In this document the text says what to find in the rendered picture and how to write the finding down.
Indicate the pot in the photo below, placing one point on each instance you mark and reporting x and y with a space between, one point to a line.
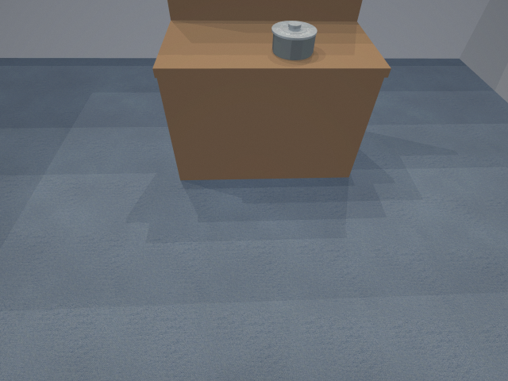
292 49

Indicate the knob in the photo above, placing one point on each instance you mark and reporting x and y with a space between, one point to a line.
294 25

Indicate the table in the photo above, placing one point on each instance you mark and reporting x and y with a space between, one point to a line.
235 110

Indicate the lid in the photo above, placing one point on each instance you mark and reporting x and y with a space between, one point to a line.
282 30

